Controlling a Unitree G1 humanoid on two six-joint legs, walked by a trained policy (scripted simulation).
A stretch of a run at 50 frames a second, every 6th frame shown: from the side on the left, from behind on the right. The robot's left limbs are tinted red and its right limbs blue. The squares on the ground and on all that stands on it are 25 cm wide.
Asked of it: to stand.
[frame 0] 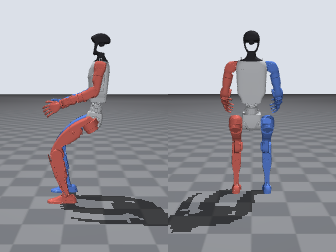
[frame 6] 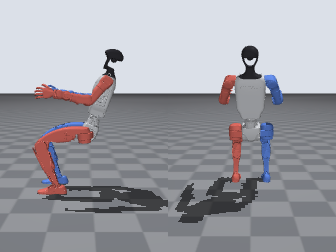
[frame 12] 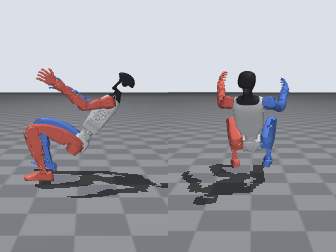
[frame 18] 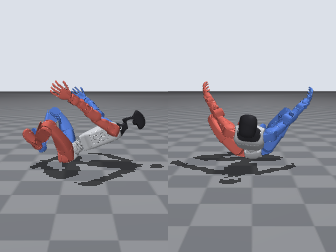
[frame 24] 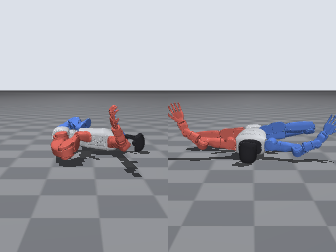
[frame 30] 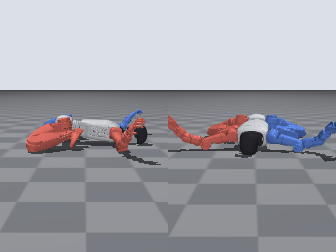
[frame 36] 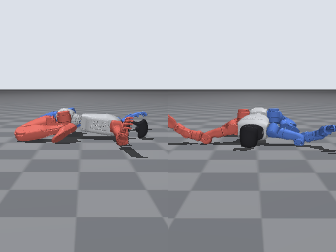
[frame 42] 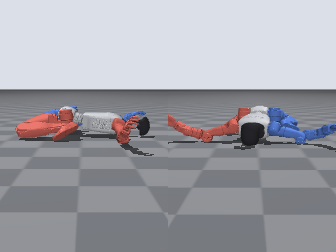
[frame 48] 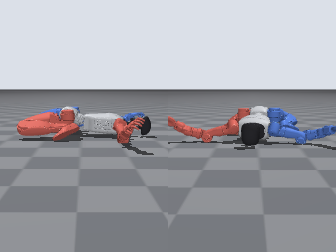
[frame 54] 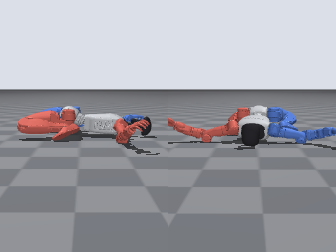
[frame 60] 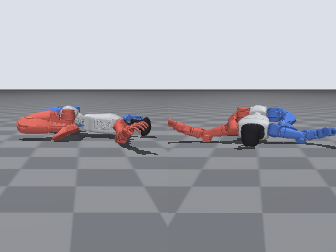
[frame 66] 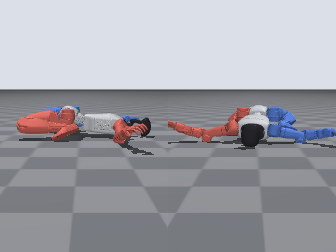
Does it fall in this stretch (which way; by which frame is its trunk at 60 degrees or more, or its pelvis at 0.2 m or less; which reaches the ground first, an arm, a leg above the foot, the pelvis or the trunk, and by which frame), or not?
yes: goes over backward; its trunk at 60 degrees or more by frame 18; the pelvis reaches the ground first, by frame 18
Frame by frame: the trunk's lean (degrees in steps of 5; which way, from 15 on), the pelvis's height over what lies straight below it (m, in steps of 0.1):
0: 5, 0.7
6: 15 backward, 0.5
12: 35 backward, 0.3
18: 65 backward, 0.1
24: 95 backward, 0.1
30: 95 backward, 0.1
36: 95 backward, 0.1
42: 95 backward, 0.1
48: 95 backward, 0.1
54: 95 backward, 0.1
60: 95 backward, 0.1
66: 95 backward, 0.1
